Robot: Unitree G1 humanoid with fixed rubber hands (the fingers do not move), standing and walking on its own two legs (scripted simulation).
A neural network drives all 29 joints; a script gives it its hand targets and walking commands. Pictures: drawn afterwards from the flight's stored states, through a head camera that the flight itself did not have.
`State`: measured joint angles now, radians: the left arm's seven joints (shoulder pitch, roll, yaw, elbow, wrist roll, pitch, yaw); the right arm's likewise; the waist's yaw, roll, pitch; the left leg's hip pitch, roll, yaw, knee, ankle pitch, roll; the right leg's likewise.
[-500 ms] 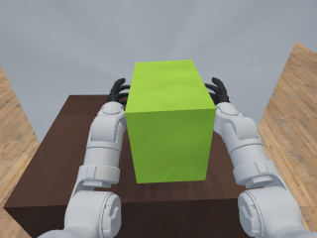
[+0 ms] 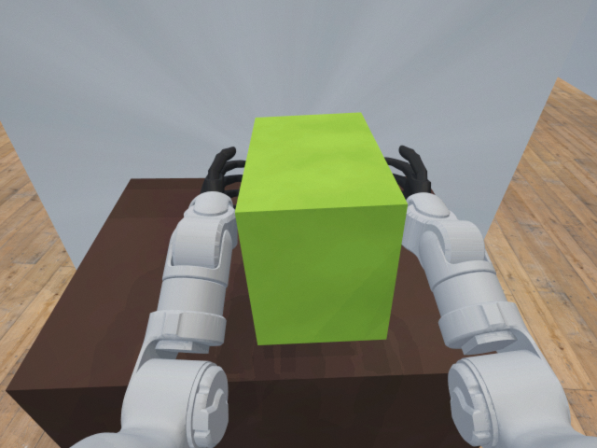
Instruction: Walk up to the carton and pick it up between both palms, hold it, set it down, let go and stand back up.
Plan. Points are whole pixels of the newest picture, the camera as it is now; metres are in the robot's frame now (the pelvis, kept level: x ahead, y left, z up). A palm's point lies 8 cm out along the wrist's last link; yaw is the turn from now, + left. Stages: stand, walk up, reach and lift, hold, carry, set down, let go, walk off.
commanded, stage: hold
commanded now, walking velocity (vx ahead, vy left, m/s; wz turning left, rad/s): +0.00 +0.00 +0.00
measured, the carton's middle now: (314, 217) +0.41 +0.00 +0.16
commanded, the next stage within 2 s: set down in 0.80 s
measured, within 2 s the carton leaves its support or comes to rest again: neither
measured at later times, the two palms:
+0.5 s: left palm (216, 202) +0.37 +0.14 +0.20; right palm (414, 202) +0.38 -0.12 +0.21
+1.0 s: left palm (217, 196) +0.39 +0.14 +0.21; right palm (411, 203) +0.39 -0.12 +0.20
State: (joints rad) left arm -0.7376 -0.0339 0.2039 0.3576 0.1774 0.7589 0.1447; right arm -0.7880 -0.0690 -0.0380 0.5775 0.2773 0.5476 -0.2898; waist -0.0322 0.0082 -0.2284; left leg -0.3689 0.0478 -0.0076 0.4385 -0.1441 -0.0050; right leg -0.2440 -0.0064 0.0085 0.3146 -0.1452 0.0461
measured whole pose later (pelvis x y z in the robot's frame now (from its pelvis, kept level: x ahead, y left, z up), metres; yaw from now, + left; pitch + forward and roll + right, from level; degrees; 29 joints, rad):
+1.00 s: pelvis +0.00 +0.00 +0.00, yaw +0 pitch +4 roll -2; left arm -0.77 -0.03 0.23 0.36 0.18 0.69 0.14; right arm -0.79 -0.04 -0.08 0.58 0.28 0.46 -0.29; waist -0.03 0.01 -0.18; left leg -0.37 0.05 -0.01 0.44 -0.14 -0.01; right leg -0.24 -0.01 0.01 0.31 -0.15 0.04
